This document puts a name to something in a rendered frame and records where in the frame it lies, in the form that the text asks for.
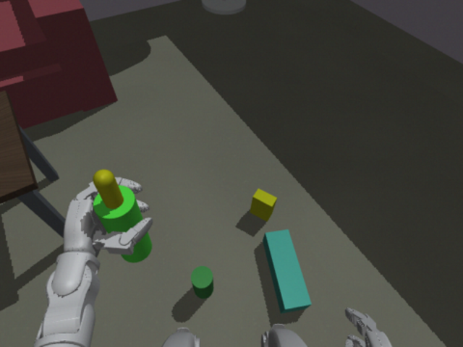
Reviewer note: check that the sofa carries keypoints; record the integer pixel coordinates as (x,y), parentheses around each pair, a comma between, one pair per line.
(50,63)

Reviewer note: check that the left robot arm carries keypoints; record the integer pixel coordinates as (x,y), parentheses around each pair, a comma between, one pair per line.
(71,291)

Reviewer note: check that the right robot hand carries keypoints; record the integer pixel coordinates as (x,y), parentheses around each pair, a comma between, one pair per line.
(367,328)

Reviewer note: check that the left robot hand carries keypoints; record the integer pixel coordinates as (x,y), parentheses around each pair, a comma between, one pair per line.
(83,230)

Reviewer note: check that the coffee table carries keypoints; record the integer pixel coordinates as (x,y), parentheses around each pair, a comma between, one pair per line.
(16,173)

